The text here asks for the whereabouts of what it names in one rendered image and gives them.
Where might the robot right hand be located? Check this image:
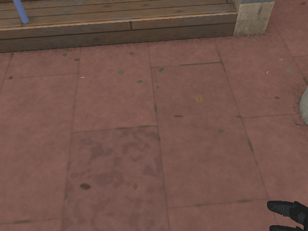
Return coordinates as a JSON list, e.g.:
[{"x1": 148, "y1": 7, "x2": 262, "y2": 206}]
[{"x1": 267, "y1": 200, "x2": 308, "y2": 231}]

